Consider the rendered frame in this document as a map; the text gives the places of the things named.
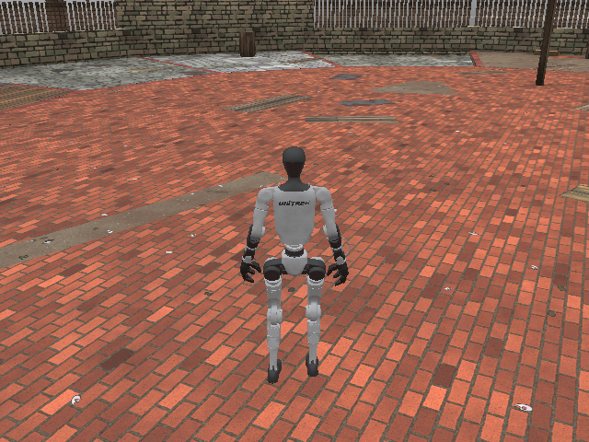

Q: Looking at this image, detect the robot right forearm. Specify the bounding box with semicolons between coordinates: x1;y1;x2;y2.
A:
329;223;346;265

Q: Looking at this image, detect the robot left hand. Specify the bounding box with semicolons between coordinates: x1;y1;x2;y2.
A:
240;260;261;283

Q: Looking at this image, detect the robot left forearm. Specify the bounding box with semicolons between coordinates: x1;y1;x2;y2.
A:
242;224;260;263

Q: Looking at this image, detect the left robot shin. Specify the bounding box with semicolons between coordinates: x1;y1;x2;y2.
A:
267;308;281;371

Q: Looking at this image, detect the robot right hand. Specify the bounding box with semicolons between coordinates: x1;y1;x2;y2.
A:
327;262;349;286

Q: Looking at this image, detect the robot right upper arm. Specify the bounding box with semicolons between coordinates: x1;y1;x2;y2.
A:
313;186;338;238

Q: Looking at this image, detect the robot left upper arm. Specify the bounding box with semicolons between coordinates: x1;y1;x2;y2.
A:
250;187;275;238

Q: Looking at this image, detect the right robot thigh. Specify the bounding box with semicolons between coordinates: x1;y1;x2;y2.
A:
306;257;326;321

